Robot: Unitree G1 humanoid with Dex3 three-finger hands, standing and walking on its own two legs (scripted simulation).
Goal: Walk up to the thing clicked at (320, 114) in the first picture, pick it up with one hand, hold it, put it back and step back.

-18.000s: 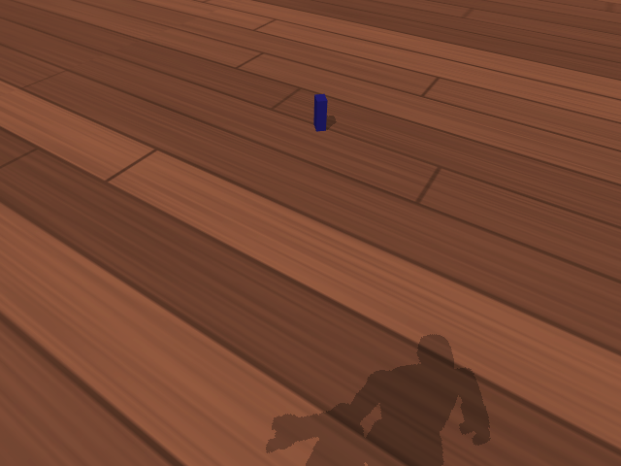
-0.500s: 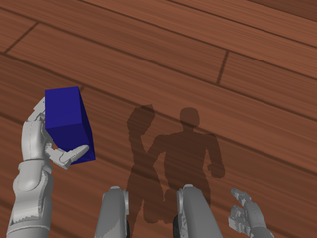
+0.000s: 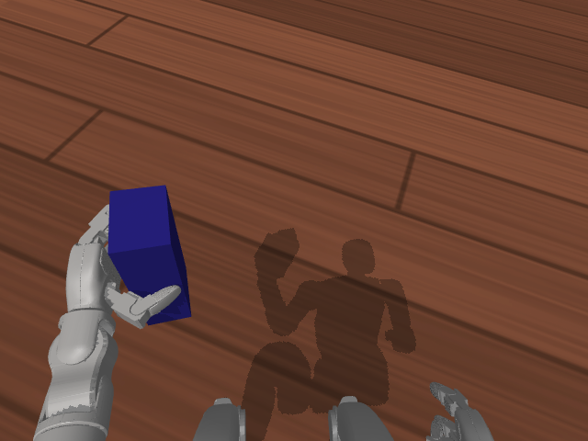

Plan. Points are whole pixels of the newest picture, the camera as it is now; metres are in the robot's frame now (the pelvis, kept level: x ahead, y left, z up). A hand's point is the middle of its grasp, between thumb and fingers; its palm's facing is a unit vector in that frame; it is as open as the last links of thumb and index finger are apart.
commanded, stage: lift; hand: left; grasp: from the side
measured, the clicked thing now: (156, 262) +0.36 +0.18 +0.03
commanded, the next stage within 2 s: hold in 0.80 s
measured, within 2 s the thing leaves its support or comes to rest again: neither
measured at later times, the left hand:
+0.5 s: hand (146, 244) +0.35 +0.17 +0.09, palm faces +0.07 -1.00 -0.01, open 12.0 cm
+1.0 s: hand (151, 232) +0.36 +0.16 +0.11, palm faces +0.06 -1.00 +0.01, open 12.0 cm
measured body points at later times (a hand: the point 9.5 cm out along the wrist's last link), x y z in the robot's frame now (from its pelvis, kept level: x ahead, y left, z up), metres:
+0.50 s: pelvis +0.01 -0.01 +0.04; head +0.08 +0.01 +0.49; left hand +0.34 +0.22 +0.09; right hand +0.14 -0.26 -0.06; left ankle +0.03 +0.12 -0.64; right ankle +0.02 -0.15 -0.64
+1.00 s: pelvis +0.02 -0.01 +0.06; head +0.07 -0.01 +0.51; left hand +0.35 +0.21 +0.11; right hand +0.15 -0.26 -0.05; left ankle +0.03 +0.12 -0.64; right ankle +0.02 -0.15 -0.64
